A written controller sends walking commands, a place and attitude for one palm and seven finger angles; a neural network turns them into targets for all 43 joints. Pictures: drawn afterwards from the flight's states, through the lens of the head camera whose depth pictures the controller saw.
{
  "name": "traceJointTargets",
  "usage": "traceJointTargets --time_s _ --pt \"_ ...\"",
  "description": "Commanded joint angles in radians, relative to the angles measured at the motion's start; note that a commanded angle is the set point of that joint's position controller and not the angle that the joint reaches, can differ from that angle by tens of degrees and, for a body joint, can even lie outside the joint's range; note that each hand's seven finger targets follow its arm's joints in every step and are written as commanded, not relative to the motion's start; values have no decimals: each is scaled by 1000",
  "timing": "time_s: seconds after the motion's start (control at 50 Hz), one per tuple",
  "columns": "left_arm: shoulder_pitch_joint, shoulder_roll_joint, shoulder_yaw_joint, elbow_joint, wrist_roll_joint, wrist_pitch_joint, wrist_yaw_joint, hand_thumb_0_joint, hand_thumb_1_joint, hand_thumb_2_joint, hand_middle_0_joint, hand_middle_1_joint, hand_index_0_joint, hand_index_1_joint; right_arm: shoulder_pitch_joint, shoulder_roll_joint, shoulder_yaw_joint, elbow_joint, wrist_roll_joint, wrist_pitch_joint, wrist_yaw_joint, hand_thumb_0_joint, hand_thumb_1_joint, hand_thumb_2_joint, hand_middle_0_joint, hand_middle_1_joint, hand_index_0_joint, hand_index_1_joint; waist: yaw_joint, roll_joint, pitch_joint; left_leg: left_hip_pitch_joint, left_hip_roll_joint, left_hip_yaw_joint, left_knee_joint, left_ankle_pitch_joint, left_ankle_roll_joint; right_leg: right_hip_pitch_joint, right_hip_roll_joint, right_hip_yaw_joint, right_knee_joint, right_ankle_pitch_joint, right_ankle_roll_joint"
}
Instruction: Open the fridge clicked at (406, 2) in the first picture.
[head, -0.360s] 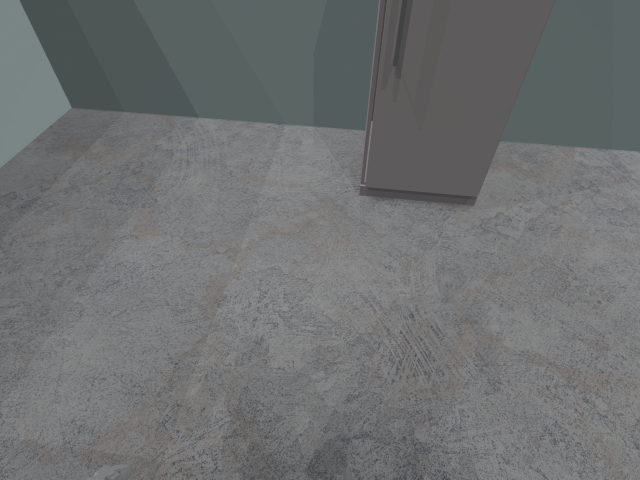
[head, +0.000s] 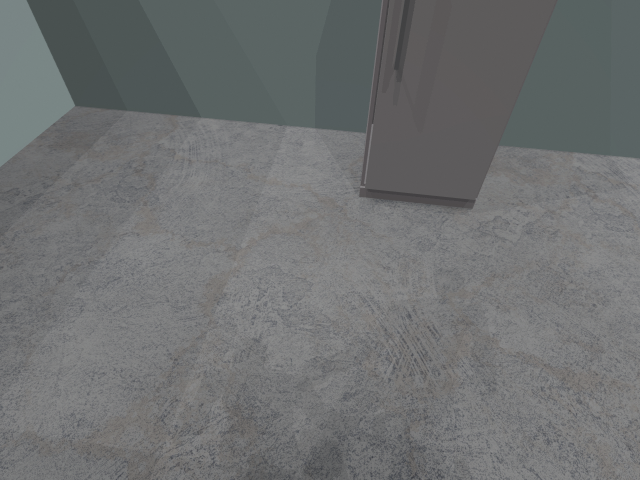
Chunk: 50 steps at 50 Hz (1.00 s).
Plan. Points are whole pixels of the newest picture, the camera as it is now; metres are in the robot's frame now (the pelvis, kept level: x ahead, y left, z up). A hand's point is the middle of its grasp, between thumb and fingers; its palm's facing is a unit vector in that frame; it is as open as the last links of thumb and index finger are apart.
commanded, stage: stand and wait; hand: left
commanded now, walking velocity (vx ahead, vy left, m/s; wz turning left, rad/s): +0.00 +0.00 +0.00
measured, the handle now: out of the picture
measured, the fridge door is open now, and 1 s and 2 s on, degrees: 0 0 0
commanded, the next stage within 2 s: look at it before walking up in 0.46 s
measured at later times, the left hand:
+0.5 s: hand out of the picture +0.06 +0.25 -0.15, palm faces -0.03 -0.94 -0.34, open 7.3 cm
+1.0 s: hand out of the picture +0.09 +0.24 -0.15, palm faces -0.03 -0.94 -0.34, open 7.3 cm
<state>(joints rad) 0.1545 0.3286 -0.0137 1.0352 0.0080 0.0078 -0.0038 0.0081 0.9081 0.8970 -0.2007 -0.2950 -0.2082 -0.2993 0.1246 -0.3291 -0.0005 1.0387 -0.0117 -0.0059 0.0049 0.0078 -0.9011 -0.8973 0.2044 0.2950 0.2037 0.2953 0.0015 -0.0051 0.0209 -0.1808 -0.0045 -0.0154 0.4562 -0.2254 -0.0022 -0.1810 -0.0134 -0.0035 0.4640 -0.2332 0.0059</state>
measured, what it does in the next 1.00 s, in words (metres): stands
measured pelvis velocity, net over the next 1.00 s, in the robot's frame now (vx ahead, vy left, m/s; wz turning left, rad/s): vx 0.01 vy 0.00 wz -0.01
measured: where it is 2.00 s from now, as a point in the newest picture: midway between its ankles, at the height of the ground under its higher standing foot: outside the picture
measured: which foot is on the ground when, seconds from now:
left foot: down 0.00-1.00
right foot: down 0.00-1.00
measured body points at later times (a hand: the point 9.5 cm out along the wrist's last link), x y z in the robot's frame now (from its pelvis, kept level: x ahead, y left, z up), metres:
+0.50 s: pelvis +0.00 +0.00 +0.00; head +0.00 +0.00 +0.45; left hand +0.06 +0.30 -0.13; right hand +0.06 -0.30 -0.13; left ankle +0.02 +0.12 -0.74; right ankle +0.01 -0.12 -0.74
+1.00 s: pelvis +0.01 +0.00 +0.00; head +0.02 +0.00 +0.45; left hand +0.10 +0.29 -0.13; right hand +0.10 -0.30 -0.13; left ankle +0.02 +0.12 -0.74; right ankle +0.01 -0.12 -0.74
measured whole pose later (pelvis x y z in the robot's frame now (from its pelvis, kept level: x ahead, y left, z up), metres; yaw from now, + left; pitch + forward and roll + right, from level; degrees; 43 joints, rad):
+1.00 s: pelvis +0.01 +0.00 +0.00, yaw -1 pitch -2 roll +0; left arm 0.13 0.34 -0.01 1.09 0.01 0.00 0.00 0.01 0.91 0.90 -0.20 -0.29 -0.21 -0.30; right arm 0.10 -0.34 0.00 1.11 -0.01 -0.01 0.00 0.01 -0.90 -0.90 0.20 0.29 0.20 0.30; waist 0.00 0.00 0.03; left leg -0.14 0.01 -0.01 0.39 -0.21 -0.01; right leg -0.15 0.00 0.00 0.40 -0.21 0.00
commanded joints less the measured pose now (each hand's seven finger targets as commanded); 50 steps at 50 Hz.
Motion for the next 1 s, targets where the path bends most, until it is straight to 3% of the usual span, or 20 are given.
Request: traceJointTargets --time_s 0.0,0.28,0.78,0.88,0.98 --pt "-62 211 49 -63 3 -30 12 0 900 900 -200 -300 -200 -300 -63 -208 -45 -59 -2 -27 -14 0 -900 -900 200 300 200 300 -3 15 -33 -12 105 -95 -106 59 38 -16 -101 107 -119 10 -39" --pt "-49 221 49 -20 3 -30 11 0 900 900 -200 -300 -200 -300 -36 -215 -43 -9 0 -24 -11 0 -900 -900 200 300 200 300 -1 -9 -20 -26 104 -105 -127 5 35 -23 -107 122 -152 -66 -40" --pt "-68 220 48 -15 5 -34 14 0 900 900 -200 -300 -200 -300 -63 -217 -40 4 2 -27 -13 0 -900 -900 200 300 200 300 -1 1 -41 28 120 -88 -132 123 29 14 -106 110 -138 104 -36" --pt "-69 222 48 -15 3 -36 14 0 900 900 -200 -300 -200 -300 -67 -220 -39 5 3 -29 -15 0 -900 -900 200 300 200 300 -1 9 -73 53 123 -82 -126 179 28 43 -109 104 -130 171 -37" --pt "-72 223 48 -15 4 -34 14 0 900 900 -200 -300 -200 -300 -73 -221 -37 4 3 -29 -16 0 -900 -900 200 300 200 300 0 7 -58 54 125 -83 -137 177 28 42 -106 101 -135 166 -35"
